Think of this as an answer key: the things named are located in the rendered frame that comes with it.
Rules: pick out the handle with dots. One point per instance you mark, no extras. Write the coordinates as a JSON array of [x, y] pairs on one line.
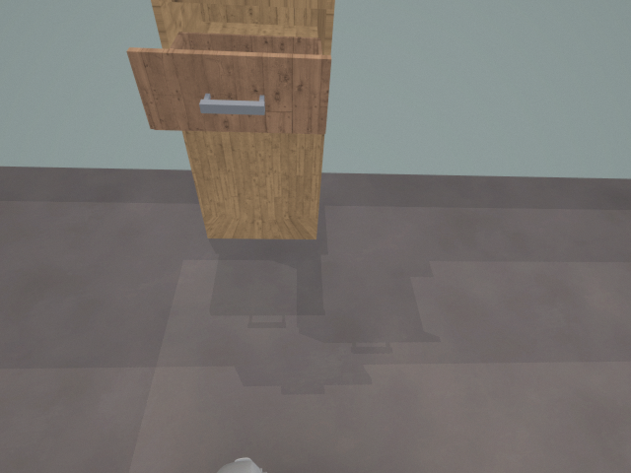
[[232, 107]]

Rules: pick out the drawer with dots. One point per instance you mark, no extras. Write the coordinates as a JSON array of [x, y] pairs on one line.
[[289, 71]]

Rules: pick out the cabinet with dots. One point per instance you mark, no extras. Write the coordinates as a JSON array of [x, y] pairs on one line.
[[253, 185]]

